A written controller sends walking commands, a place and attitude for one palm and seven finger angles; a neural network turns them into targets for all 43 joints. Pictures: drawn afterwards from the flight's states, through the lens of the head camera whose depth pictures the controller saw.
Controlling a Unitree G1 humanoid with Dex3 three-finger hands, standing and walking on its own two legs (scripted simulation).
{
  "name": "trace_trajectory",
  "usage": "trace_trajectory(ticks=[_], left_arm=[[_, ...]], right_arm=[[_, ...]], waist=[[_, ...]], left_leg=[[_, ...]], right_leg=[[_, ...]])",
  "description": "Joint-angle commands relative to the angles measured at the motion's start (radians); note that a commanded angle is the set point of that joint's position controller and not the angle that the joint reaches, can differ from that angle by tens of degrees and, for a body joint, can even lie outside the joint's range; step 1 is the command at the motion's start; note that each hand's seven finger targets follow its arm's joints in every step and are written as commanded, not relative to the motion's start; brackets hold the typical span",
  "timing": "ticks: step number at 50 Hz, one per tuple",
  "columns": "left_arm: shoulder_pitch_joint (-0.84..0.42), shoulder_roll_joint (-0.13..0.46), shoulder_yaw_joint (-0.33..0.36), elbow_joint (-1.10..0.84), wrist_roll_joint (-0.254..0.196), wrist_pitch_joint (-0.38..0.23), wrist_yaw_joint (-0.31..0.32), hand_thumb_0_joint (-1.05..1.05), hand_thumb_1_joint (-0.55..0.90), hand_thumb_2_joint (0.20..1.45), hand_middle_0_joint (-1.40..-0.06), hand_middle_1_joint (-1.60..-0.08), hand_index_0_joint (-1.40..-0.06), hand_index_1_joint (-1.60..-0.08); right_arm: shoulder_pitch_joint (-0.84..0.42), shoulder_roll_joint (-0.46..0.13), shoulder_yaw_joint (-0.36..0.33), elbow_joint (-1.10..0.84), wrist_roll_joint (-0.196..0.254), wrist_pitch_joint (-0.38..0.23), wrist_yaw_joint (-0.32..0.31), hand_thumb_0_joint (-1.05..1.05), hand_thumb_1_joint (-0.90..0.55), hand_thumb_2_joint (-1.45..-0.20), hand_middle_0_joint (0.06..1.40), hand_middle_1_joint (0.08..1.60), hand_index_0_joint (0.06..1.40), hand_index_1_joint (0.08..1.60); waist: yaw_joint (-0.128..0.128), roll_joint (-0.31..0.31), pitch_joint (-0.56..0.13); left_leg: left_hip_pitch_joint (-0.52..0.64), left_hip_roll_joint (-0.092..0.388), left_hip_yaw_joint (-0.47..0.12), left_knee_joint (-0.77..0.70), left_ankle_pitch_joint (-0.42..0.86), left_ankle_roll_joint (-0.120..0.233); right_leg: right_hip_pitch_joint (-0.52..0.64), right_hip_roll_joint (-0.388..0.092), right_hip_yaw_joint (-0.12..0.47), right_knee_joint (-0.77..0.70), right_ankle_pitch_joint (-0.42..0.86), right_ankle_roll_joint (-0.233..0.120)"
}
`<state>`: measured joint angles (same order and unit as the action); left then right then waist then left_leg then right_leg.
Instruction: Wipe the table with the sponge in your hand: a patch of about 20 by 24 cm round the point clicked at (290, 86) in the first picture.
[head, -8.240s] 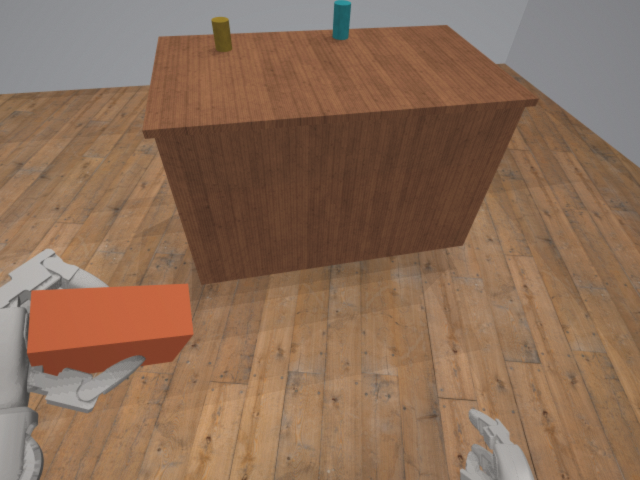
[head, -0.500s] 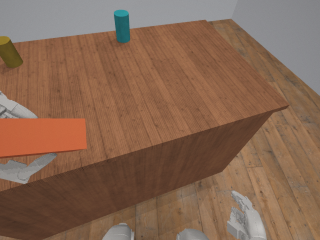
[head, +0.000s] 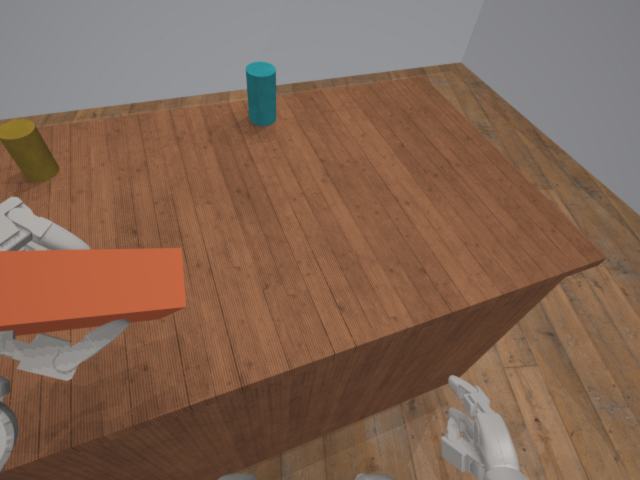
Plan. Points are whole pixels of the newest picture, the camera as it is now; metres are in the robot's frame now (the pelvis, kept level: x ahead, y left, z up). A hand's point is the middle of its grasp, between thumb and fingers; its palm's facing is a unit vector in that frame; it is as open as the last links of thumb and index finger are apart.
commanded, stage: come to a stop and stand still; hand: left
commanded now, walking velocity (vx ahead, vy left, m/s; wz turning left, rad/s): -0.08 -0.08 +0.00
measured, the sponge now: (121, 290) +0.24 +0.20 +0.16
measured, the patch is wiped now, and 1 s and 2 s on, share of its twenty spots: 0.00 0.00 0.00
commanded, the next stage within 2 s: look again from close up in 1.12 s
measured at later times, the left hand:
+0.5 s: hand (32, 243) +0.26 +0.27 +0.20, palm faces +0.43 -0.79 -0.44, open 9.6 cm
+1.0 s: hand (18, 262) +0.26 +0.29 +0.18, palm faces +0.37 -0.86 -0.35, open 9.6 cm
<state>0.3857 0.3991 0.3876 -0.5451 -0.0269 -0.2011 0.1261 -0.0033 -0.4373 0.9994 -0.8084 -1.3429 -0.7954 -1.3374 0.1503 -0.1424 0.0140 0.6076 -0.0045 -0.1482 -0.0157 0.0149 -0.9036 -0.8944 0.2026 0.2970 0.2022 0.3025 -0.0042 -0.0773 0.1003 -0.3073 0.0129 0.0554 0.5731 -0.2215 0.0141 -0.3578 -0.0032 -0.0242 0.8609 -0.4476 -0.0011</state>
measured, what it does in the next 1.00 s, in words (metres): steps on the spot: right foot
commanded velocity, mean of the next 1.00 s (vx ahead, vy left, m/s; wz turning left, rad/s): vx -0.01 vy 0.00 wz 0.00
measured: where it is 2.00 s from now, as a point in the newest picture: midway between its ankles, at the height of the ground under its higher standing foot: outside the picture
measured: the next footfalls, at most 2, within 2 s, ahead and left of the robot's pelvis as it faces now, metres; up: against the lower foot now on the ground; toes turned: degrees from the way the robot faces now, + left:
right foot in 0.08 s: +0.07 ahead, -0.10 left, +0.00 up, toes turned -1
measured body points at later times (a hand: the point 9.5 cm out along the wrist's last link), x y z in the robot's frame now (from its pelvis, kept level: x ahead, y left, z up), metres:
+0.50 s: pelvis +0.01 +0.00 +0.01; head +0.04 +0.01 +0.46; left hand +0.23 +0.31 +0.22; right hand +0.18 -0.24 -0.06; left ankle +0.05 +0.12 -0.73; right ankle +0.03 -0.10 -0.73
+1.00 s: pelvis +0.03 +0.05 +0.01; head +0.06 +0.08 +0.46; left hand +0.23 +0.33 +0.20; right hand +0.22 -0.16 -0.05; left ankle +0.05 +0.12 -0.73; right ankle +0.03 -0.10 -0.73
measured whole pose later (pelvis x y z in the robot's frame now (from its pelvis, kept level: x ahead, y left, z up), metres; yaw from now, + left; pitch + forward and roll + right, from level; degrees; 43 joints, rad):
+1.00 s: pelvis +0.03 +0.05 +0.01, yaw -1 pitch -1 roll -1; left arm 0.37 0.36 0.35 -0.48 -0.02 -0.24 0.09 0.00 -0.44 1.00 -0.81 -1.35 -0.79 -1.34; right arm 0.17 -0.16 0.05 0.59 0.00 -0.18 -0.01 0.01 -0.90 -0.89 0.21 0.30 0.21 0.30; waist 0.04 -0.05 0.07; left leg -0.25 -0.02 0.07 0.48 -0.22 0.06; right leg -0.19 -0.03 -0.04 0.41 -0.21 0.03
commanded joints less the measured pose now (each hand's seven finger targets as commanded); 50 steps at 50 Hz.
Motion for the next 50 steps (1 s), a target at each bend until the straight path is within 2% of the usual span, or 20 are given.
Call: trace_trajectory(ticks=[1, 4, 7, 11, 13, 14, 18, 19, 20, 21, 22, 23, 25, 27, 32, 33, 35, 38, 44, 50], left_arm=[[0.051, 0.158, 0.121, -0.271, -0.023, -0.068, 0.022, 0.0, 0.1, 1.3, -1.2, -1.6, -1.2, -1.6], [0.04, 0.158, 0.134, -0.138, -0.026, -0.047, 0.019, 0.0, 0.1, 1.3, -1.2, -1.6, -1.2, -1.6], [0.036, 0.106, 0.073, -0.07, -0.049, -0.003, 0.018, 0.0, 0.1, 1.3, -1.2, -1.6, -1.2, -1.6], [-0.066, 0.117, 0.032, -0.122, -0.04, 0.019, 0.035, 0.0, 0.1, 1.3, -1.2, -1.6, -1.2, -1.6], [-0.132, 0.164, 0.051, -0.197, -0.028, 0.017, 0.046, 0.0, 0.1, 1.3, -1.2, -1.6, -1.2, -1.6], [-0.112, 0.132, 0.031, -0.183, -0.029, 0.015, 0.045, 0.0, 0.1, 1.3, -1.2, -1.6, -1.2, -1.6], [-0.083, 0.177, 0.082, -0.224, -0.023, 0.004, 0.053, 0.0, 0.1, 1.3, -1.2, -1.6, -1.2, -1.6], [-0.049, 0.138, 0.06, -0.202, -0.028, 0.0, 0.049, 0.0, 0.1, 1.3, -1.2, -1.6, -1.2, -1.6], [-1.003, 0.943, 0.636, -0.368, 0.122, -0.096, 0.029, 0.0, 0.1, 1.3, -1.2, -1.6, -1.2, -1.6], [-0.472, 0.344, 0.255, 0.178, 0.035, -0.057, -0.017, 0.0, 0.1, 1.3, -1.2, -1.6, -1.2, -1.6], [-0.187, 0.19, 0.142, 0.246, -0.001, -0.063, -0.035, 0.0, 0.1, 1.3, -1.2, -1.6, -1.2, -1.6], [-0.069, 0.057, 0.037, 0.159, -0.036, -0.081, -0.045, 0.0, 0.1, 1.3, -1.2, -1.6, -1.2, -1.6], [-0.032, 0.106, 0.034, -0.065, -0.042, -0.102, -0.037, 0.0, 0.1, 1.3, -1.2, -1.6, -1.2, -1.6], [0.033, 0.127, 0.04, -0.112, -0.042, -0.102, -0.029, 0.0, 0.1, 1.3, -1.2, -1.6, -1.2, -1.6], [-0.017, 0.199, 0.142, -0.111, -0.039, -0.11, -0.013, 0.0, 0.1, 1.3, -1.2, -1.6, -1.2, -1.6], [-0.059, 0.237, 0.176, -0.145, -0.033, -0.115, -0.007, 0.0, 0.1, 1.3, -1.2, -1.6, -1.2, -1.6], [-0.1, 0.206, 0.148, -0.144, -0.03, -0.126, -0.01, 0.0, 0.1, 1.3, -1.2, -1.6, -1.2, -1.6], [-0.138, 0.184, 0.119, -0.18, -0.021, -0.129, -0.012, 0.0, 0.1, 1.3, -1.2, -1.6, -1.2, -1.6], [-0.093, 0.087, 0.025, -0.139, -0.008, -0.111, -0.017, 0.0, 0.1, 1.3, -1.2, -1.6, -1.2, -1.6], [-0.061, 0.123, 0.07, -0.136, -0.009, -0.089, -0.016, 0.0, 0.1, 1.3, -1.2, -1.6, -1.2, -1.6]], right_arm=[[-0.019, -0.165, -0.039, -0.159, 0.007, -0.052, -0.008, 0.0, -0.9, -0.9, 0.2, 0.3, 0.2, 0.3], [-0.013, -0.162, -0.022, -0.155, 0.008, -0.033, -0.03, 0.0, -0.9, -0.9, 0.2, 0.3, 0.2, 0.3], [-0.009, -0.167, -0.038, -0.156, 0.023, -0.029, -0.039, 0.0, -0.9, -0.9, 0.2, 0.3, 0.2, 0.3], [-0.055, -0.164, -0.02, -0.154, 0.016, -0.017, -0.058, 0.0, -0.9, -0.9, 0.2, 0.3, 0.2, 0.3], [-0.088, -0.169, -0.018, -0.151, 0.015, -0.018, -0.068, 0.0, -0.9, -0.9, 0.2, 0.3, 0.2, 0.3], [-0.083, -0.164, -0.014, -0.154, 0.009, -0.017, -0.071, 0.0, -0.9, -0.9, 0.2, 0.3, 0.2, 0.3], [-0.077, -0.175, -0.029, -0.157, 0.013, -0.021, -0.068, 0.0, -0.9, -0.9, 0.2, 0.3, 0.2, 0.3], [-0.067, -0.171, -0.025, -0.162, 0.009, -0.018, -0.066, 0.0, -0.9, -0.9, 0.2, 0.3, 0.2, 0.3], [0.089, -0.2, -0.063, -0.135, -0.031, -0.052, -0.062, 0.0, -0.9, -0.9, 0.2, 0.3, 0.2, 0.3], [0.021, -0.105, -0.026, -0.084, -0.008, -0.04, -0.051, 0.0, -0.9, -0.9, 0.2, 0.3, 0.2, 0.3], [0.017, -0.174, -0.065, -0.166, 0.011, -0.061, -0.045, 0.0, -0.9, -0.9, 0.2, 0.3, 0.2, 0.3], [0.012, -0.186, -0.068, -0.165, 0.023, -0.065, -0.015, 0.0, -0.9, -0.9, 0.2, 0.3, 0.2, 0.3], [-0.001, -0.195, -0.068, -0.184, 0.026, -0.067, 0.011, 0.0, -0.9, -0.9, 0.2, 0.3, 0.2, 0.3], [-0.017, -0.191, -0.061, -0.19, 0.021, -0.075, 0.011, 0.0, -0.9, -0.9, 0.2, 0.3, 0.2, 0.3], [-0.028, -0.187, -0.049, -0.199, 0.018, -0.08, -0.027, 0.0, -0.9, -0.9, 0.2, 0.3, 0.2, 0.3], [-0.052, -0.188, -0.045, -0.192, 0.019, -0.078, -0.034, 0.0, -0.9, -0.9, 0.2, 0.3, 0.2, 0.3], [-0.028, -0.181, -0.043, -0.193, 0.016, -0.083, -0.043, 0.0, -0.9, -0.9, 0.2, 0.3, 0.2, 0.3], [-0.035, -0.174, -0.036, -0.183, 0.016, -0.103, -0.039, 0.0, -0.9, -0.9, 0.2, 0.3, 0.2, 0.3], [-0.004, -0.18, -0.035, -0.16, 0.004, -0.104, -0.016, 0.0, -0.9, -0.9, 0.2, 0.3, 0.2, 0.3], [-0.011, -0.175, -0.04, -0.181, 0.008, -0.061, -0.015, 0.0, -0.9, -0.9, 0.2, 0.3, 0.2, 0.3]], waist=[[0.01, 0.322, -0.241], [0.002, 0.181, -0.206], [0.0, 0.012, -0.187], [0.006, 0.025, -0.164], [0.015, 0.086, -0.15], [0.014, 0.109, -0.148], [0.023, 0.162, -0.18], [0.021, 0.168, -0.184], [0.055, -0.06, -0.031], [0.03, -0.051, -0.25], [0.078, 0.094, -0.215], [0.056, 0.253, -0.269], [0.057, 0.191, -0.284], [0.057, 0.087, -0.239], [0.037, 0.049, -0.151], [0.034, 0.102, -0.149], [0.031, 0.174, -0.172], [0.031, 0.216, -0.215], [0.028, 0.173, -0.225], [0.024, 0.162, -0.226]], left_leg=[[0.078, 0.217, -0.162, -0.187, 0.344, 0.056], [-0.036, 0.155, -0.105, -0.147, 0.101, 0.004], [0.073, 0.054, -0.054, -0.058, -0.031, -0.027], [0.122, 0.054, -0.073, -0.096, -0.034, -0.009], [0.139, 0.068, -0.077, -0.149, -0.027, -0.006], [0.123, 0.077, -0.09, -0.184, -0.031, 0.002], [0.108, 0.086, -0.096, -0.211, 0.01, -0.003], [0.09, 0.086, -0.11, -0.225, 0.019, 0.003], [-0.037, 0.087, -0.027, -0.02, 0.096, 0.021], [0.059, -0.029, -0.035, -0.033, 0.104, 0.017], [0.086, 0.007, -0.021, -0.052, 0.112, -0.004], [0.13, 0.031, -0.016, -0.101, 0.147, 0.004], [0.122, 0.048, -0.046, -0.133, 0.209, 0.006], [0.096, 0.058, -0.073, -0.163, 0.11, 0.01], [0.028, 0.075, -0.135, -0.241, -0.121, 0.019], [0.045, 0.081, -0.139, -0.254, -0.123, 0.019], [0.019, 0.092, -0.157, -0.274, -0.14, 0.029], [0.091, 0.091, -0.139, -0.253, -0.031, 0.018], [0.122, 0.106, -0.141, -0.232, 0.17, -0.006], [0.128, 0.106, -0.131, -0.21, 0.285, -0.032]], right_leg=[[0.188, 0.0, -0.041, -0.349, 0.169, -0.001], [0.323, -0.03, 0.006, -0.51, 0.41, -0.006], [0.133, -0.133, 0.181, -0.564, 0.358, -0.066], [0.074, -0.135, 0.183, -0.62, 0.174, -0.052], [0.07, -0.111, 0.156, -0.609, 0.144, -0.038], [0.1, -0.095, 0.125, -0.598, 0.151, -0.03], [0.178, -0.074, 0.106, -0.551, 0.272, -0.028], [0.207, -0.067, 0.088, -0.545, 0.288, -0.027], [0.053, -0.113, 0.163, -0.666, 0.463, 0.088], [0.164, -0.159, 0.168, -0.557, 0.493, -0.023], [0.182, -0.148, 0.236, -0.56, 0.59, 0.007], [0.245, -0.135, 0.175, -0.499, 0.597, 0.002], [0.276, -0.1, 0.119, -0.474, 0.489, 0.011], [0.23, -0.079, 0.102, -0.501, 0.332, 0.006], [0.159, -0.059, 0.085, -0.528, 0.14, -0.011], [0.144, -0.052, 0.078, -0.514, 0.149, -0.013], [0.203, -0.052, 0.061, -0.476, 0.192, -0.015], [0.212, -0.05, 0.054, -0.455, 0.28, -0.019], [0.225, -0.044, 0.021, -0.449, 0.365, -0.014], [0.246, -0.05, 0.014, -0.466, 0.422, -0.014]])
